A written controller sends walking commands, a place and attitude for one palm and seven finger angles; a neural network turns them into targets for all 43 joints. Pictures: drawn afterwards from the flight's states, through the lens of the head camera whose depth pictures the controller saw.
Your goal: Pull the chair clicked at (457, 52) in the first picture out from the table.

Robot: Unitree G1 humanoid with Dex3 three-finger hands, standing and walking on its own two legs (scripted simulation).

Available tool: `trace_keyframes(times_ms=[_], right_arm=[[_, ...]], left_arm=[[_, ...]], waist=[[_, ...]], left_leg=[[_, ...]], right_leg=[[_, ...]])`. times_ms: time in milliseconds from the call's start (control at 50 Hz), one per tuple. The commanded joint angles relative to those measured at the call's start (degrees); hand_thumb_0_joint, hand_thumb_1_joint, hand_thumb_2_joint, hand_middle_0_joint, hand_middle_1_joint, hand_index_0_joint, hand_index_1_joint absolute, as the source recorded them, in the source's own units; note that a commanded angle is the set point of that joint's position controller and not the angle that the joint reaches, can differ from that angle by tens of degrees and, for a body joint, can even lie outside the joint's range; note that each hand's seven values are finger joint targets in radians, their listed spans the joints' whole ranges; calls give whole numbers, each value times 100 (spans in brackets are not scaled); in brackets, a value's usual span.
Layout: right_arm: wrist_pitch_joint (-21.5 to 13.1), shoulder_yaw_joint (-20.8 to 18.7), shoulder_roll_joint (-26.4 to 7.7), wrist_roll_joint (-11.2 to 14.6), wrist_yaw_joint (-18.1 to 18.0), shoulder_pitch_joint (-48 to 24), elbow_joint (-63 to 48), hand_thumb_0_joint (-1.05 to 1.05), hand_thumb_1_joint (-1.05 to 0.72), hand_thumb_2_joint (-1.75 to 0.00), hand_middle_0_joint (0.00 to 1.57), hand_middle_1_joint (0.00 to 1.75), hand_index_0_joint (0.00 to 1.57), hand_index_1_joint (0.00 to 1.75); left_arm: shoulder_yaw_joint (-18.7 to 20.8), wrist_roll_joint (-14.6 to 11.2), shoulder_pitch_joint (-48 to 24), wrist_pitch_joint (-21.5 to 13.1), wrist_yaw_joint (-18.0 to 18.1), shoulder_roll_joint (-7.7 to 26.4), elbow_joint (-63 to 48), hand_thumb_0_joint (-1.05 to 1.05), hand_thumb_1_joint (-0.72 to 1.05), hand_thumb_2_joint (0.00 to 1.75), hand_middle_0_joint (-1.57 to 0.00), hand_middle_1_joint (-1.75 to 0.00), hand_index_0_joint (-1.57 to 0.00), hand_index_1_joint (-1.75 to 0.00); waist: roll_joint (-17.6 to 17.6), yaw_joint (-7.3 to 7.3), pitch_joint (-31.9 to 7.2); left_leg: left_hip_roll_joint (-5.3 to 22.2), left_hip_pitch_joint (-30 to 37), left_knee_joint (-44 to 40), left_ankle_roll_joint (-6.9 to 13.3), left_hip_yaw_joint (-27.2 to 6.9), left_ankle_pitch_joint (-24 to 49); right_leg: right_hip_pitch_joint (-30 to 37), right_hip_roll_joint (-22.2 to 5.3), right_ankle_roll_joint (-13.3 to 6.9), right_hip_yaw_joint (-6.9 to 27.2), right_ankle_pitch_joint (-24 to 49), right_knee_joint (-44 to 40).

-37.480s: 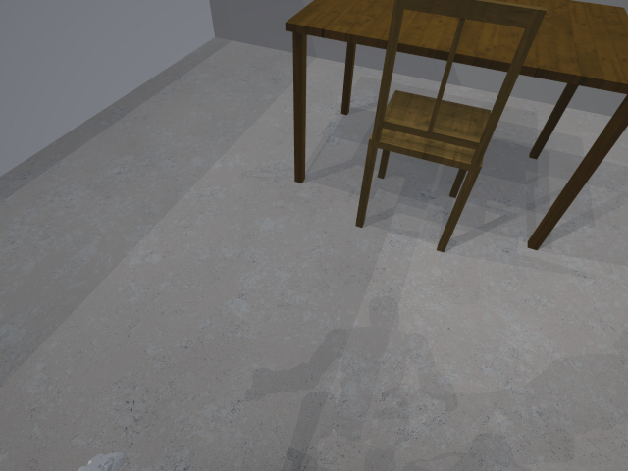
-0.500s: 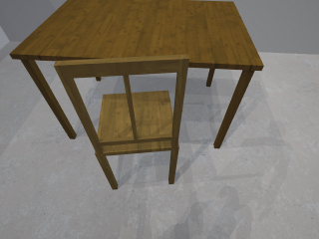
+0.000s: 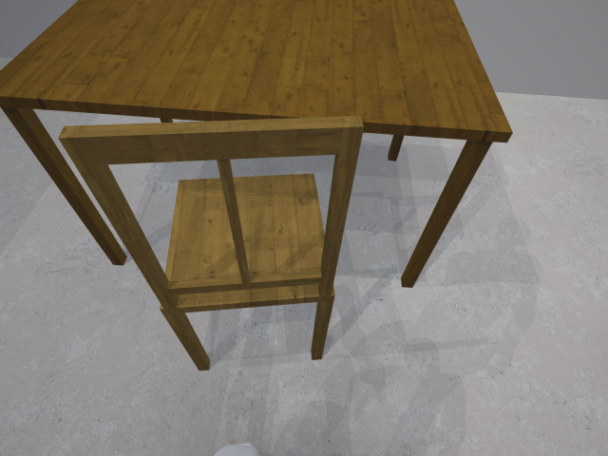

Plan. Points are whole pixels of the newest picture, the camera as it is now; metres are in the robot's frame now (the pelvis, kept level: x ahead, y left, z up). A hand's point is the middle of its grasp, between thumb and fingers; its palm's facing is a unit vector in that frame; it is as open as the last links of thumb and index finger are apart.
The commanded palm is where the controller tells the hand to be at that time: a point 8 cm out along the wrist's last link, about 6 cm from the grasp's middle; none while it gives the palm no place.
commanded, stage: come to a stop and stand still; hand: left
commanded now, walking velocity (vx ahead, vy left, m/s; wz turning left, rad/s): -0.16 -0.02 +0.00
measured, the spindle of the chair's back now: (236, 230) +0.47 +0.15 -0.05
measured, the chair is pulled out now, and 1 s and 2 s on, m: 0.16 0.16 0.16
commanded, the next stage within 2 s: look again from close up in 1.54 s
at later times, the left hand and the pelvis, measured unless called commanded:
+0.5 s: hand out of the picture +0.13 +0.19 -0.16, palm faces +0.00 -0.96 -0.27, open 7.4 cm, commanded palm none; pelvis +0.05 +0.00 +0.00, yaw -1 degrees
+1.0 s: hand out of the picture +0.09 +0.21 -0.17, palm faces +0.04 -0.97 -0.25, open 7.4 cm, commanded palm none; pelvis +0.04 +0.01 +0.00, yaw +1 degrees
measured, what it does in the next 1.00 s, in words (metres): steps on the spot: left foot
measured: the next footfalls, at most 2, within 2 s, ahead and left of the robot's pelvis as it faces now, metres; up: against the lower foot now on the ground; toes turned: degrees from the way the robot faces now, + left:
left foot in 0.04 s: +0.10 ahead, +0.13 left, +0.00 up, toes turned +1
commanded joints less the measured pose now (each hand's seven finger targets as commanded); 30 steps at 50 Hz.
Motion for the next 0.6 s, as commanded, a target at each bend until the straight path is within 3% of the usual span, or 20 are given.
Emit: trace_keyframes(times_ms=[0, 20, 40, 80, 100, 120, 140, 160, 180, 200, 220, 240, 260, 300, 360, 420, 480, 580], right_arm=[[-203, -137, -752, -93, -67, 1569, 154, 0, -90, -90, 20, 30, 20, 30], [-170, -130, -907, -110, -127, 1560, 58, 0, -90, -90, 20, 30, 20, 30], [-92, -72, -814, -103, -157, 1233, -49, 0, -90, -90, 20, 30, 20, 30], [-69, 38, -642, -107, -206, 475, -195, 0, -90, -90, 20, 30, 20, 30], [-37, 57, -596, -101, -210, 248, -235, 0, -90, -90, 20, 30, 20, 30], [-7, 68, -585, -93, -215, 114, -239, 0, -90, -90, 20, 30, 20, 30], [25, 56, -618, -60, -230, 36, -229, 0, -90, -90, 20, 30, 20, 30], [62, 21, -573, -6, -230, 60, -251, 0, -90, -90, 20, 30, 20, 30], [94, -34, -514, 27, -209, 170, -262, 0, -90, -90, 20, 30, 20, 30], [125, -61, -474, 38, -175, 240, -261, 0, -90, -90, 20, 30, 20, 30], [142, -70, -529, 35, -135, 259, -259, 0, -90, -90, 20, 30, 20, 30], [184, -89, -477, 5, -136, 93, -248, 0, -90, -90, 20, 30, 20, 30], [195, -97, -491, -8, -131, 100, -227, 0, -90, -90, 20, 30, 20, 30], [181, -89, -495, -15, -124, 206, -187, 0, -90, -90, 20, 30, 20, 30], [160, -105, -622, -38, -136, 219, -214, 0, -90, -90, 20, 30, 20, 30], [175, -99, -657, -41, -129, 224, -250, 0, -90, -90, 20, 30, 20, 30], [186, -91, -671, -44, -120, 257, -259, 0, -90, -90, 20, 30, 20, 30], [154, -21, -684, -56, -93, 209, -174, 0, -90, -90, 20, 30, 20, 30]], left_arm=[[91, -60, 93, -100, 28, 546, -379, 0, 90, 90, -20, -30, -20, -30], [11, -120, 86, -86, 54, 445, -390, 0, 90, 90, -20, -30, -20, -30], [-20, -89, 95, -22, 79, 451, -362, 0, 90, 90, -20, -30, -20, -30], [-36, -58, -62, 110, 54, 422, -269, 0, 90, 90, -20, -30, -20, -30], [-42, -68, -18, 146, 31, 498, -241, 0, 90, 90, -20, -30, -20, -30], [-56, -70, 122, 162, 12, 513, -186, 0, 90, 90, -20, -30, -20, -30], [-63, -64, 268, 146, 2, 539, -133, 0, 90, 90, -20, -30, -20, -30], [-44, -31, 259, 124, 22, 706, -152, 0, 90, 90, -20, -30, -20, -30], [-22, -10, 42, 111, 35, 855, -276, 0, 90, 90, -20, -30, -20, -30], [-22, -19, -251, 114, 32, 976, -445, 0, 90, 90, -20, -30, -20, -30], [-21, -25, -412, 151, 14, 1109, -539, 0, 90, 90, -20, -30, -20, -30], [-17, -33, -661, 151, 24, 1058, -605, 0, 90, 90, -20, -30, -20, -30], [-13, -37, -743, 137, 47, 1049, -651, 0, 90, 90, -20, -30, -20, -30], [-1, -58, -764, 112, 95, 1082, -702, 0, 90, 90, -20, -30, -20, -30], [58, -75, -740, 111, 140, 1157, -792, 0, 90, 90, -20, -30, -20, -30], [75, -79, -830, 124, 154, 1215, -875, 0, 90, 90, -20, -30, -20, -30], [67, -79, -940, 124, 149, 1226, -913, 0, 90, 90, -20, -30, -20, -30], [3, -79, -1164, 129, 116, 1147, -869, 0, 90, 90, -20, -30, -20, -30]], waist=[[1131, -581, -614], [1611, -489, -681], [1059, -325, -404], [1300, -66, 113], [1269, 30, 260], [1007, 116, 73], [726, 166, -219], [203, 80, -419], [-223, -69, -584], [-315, -150, -567], [1, -180, -617], [-257, -190, -347], [-410, -203, -335], [-417, -192, -441], [-52, -134, -800], [104, -125, -872], [24, -137, -928], [138, -145, -681]], left_leg=[[1073, 2474, -1422, 531, -1510, 2327], [1923, 2062, -2040, 1065, -2275, 3222], [1886, 1432, -2173, 1239, -2124, 3197], [1568, 486, -2298, 1055, -1695, 2922], [1442, 375, -2253, 1002, -1543, 2916], [1266, 511, -2016, 891, -1321, 3047], [1003, 785, -1641, 682, -1088, 3092], [653, 1037, -1293, 381, -819, 2729], [431, 1127, -1099, 170, -559, 2257], [301, 1085, -1160, 83, -507, 1718], [230, 1059, -1295, 91, -573, 1038], [203, 1092, -1162, 78, -527, 1165], [219, 1192, -1041, 66, -482, 1514], [300, 1226, -1096, 46, -473, 2111], [394, 1414, -965, 27, -442, 3007], [431, 1443, -960, 6, -417, 3120], [415, 1450, -990, -24, -394, 2846], [466, 1452, -1419, -3, -516, 2290]], right_leg=[[-1939, -106, -128, -44, 1260, 1623], [-1827, -24, -1, -292, -1005, 2377], [-1543, -185, -6, -64, -1295, 2452], [-1327, -446, 95, -118, -1092, 2049], [-1211, -467, 105, -129, -947, 1639], [-974, -446, 122, -178, -496, 1011], [-785, -370, 123, -131, 432, 224], [-849, -451, 52, 198, 1646, -223], [-870, -714, -47, 417, 2616, -232], [-927, -881, -174, 458, 2858, -216], [-1154, -983, -233, 533, 2177, -283], [-1348, -931, -239, 568, 2135, -311], [-1327, -957, -228, 570, 2520, -300], [-1059, -905, -127, 435, 3240, -171], [-750, -890, -86, 364, 3848, 92], [-661, -891, -101, 364, 3789, 107], [-610, -907, -117, 400, 3657, 32], [-764, -747, -49, 345, 2488, -277]])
